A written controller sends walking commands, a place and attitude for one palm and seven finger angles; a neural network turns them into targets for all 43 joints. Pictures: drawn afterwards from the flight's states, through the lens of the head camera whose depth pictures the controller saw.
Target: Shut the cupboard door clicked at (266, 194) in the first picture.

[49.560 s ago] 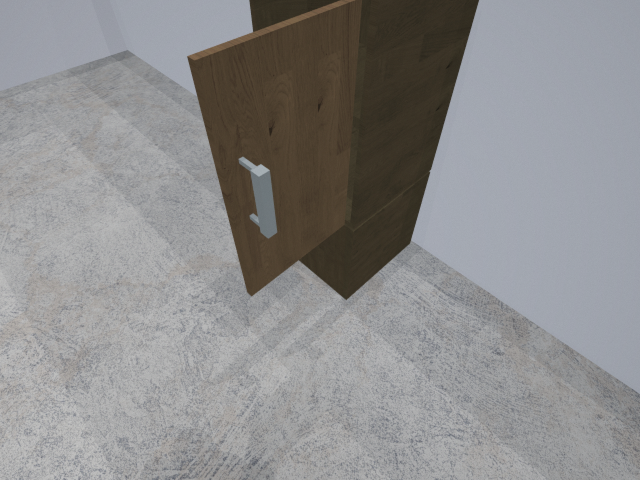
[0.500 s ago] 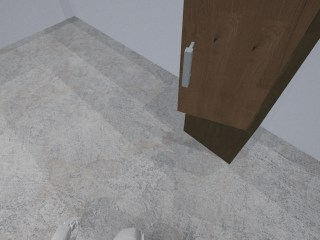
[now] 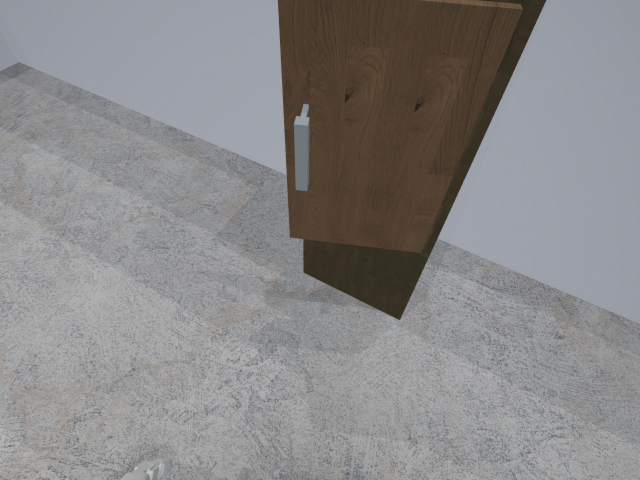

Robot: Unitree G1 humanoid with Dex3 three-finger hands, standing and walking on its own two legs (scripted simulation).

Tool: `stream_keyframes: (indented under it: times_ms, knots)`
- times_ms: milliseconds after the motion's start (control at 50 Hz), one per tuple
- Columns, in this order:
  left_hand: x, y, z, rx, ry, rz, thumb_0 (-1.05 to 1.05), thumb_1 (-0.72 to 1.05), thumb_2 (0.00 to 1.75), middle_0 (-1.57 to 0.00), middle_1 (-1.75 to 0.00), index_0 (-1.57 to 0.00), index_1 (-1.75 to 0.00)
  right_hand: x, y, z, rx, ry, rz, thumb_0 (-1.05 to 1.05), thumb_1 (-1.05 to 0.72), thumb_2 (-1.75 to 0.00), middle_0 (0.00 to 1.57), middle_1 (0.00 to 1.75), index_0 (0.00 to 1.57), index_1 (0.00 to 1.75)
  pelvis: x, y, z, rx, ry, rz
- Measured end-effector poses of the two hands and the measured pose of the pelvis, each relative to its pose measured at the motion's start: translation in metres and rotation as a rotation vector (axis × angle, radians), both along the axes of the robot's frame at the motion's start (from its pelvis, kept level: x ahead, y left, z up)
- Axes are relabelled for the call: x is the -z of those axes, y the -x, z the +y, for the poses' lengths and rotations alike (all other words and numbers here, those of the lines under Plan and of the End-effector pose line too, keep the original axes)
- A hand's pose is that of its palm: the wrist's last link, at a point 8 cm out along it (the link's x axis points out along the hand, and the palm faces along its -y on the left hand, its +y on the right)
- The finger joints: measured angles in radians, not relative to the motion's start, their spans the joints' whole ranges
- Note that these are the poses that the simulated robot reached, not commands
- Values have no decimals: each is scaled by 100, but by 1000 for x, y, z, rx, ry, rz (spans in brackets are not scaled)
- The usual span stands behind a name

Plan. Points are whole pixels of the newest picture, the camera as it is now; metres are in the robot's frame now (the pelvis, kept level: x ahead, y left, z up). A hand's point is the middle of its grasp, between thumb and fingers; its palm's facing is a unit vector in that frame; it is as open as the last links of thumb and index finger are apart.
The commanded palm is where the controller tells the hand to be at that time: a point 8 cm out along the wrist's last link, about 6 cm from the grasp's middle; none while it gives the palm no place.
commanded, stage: take the last steps up to it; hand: left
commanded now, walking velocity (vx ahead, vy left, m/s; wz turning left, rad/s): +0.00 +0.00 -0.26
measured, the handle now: (303, 148) +0.68 +0.05 -0.02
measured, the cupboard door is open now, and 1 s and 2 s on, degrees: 22 22 22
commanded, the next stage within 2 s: come to a stop and stand still in 0.74 s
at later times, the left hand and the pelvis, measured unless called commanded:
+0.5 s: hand out of the picture +0.09 +0.19 -0.19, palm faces -0.10 -0.99 -0.14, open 7.4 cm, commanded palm none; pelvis +0.05 +0.00 +0.00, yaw -7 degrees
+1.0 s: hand (264, 390) +0.27 +0.10 -0.17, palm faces -0.11 -0.97 -0.21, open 7.2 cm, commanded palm none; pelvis +0.17 -0.07 +0.00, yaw -7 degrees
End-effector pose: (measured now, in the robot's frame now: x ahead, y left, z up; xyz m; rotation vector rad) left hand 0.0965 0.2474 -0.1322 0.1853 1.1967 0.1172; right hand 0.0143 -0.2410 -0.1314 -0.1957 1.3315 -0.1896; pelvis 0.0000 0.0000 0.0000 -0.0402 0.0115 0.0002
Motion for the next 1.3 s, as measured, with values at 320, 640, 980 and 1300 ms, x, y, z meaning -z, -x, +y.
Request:
stream_keyframes:
  times_ms: [320, 640, 980, 1300]
  knots:
    - [12, 27, -22, 22, 12, 77, 1, 90, 90, -20, -30, -20, -30, 5, -9, -15, 77, -8, -20, 1, -91, -90, 20, 30, 20, 30, 4, -16, -7, 61, -19, -10]
    - [10, -74, -28, 122, 55, 82, 1, 91, 90, -19, -30, -20, -30, -13, 14, 16, 188, -13, 117, 1, -91, -90, 21, 30, 20, 30, -7, -81, -7, 137, -6, -13]
    - [8, -170, -103, 106, -6, 19, -1, 94, 90, -20, -30, -20, -30, 18, -97, -45, 207, -78, 115, 1, -91, -90, 20, 30, 20, 30, 4, -167, -70, 124, -22, -15]
    - [16, -154, -85, 38, -50, 124, 0, 91, 90, -20, -30, -20, -30, 14, -237, -79, 66, -15, -124, 1, -92, -90, 20, 30, 20, 30, 11, -188, -76, 136, -50, -23]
